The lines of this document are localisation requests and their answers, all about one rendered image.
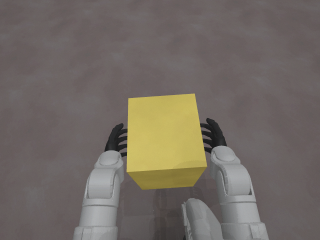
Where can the robot right forearm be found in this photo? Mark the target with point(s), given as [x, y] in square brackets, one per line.
[240, 216]

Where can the robot left hand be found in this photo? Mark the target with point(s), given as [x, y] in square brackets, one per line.
[113, 140]

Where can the robot right shin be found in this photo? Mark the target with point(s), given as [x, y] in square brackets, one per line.
[188, 233]

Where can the robot right hand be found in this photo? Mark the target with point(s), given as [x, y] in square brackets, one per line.
[216, 135]

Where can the robot right thigh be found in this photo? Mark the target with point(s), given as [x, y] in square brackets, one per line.
[203, 223]

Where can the robot left forearm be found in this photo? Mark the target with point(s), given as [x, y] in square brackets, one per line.
[101, 199]

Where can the carton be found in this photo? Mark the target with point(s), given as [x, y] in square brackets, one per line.
[164, 141]

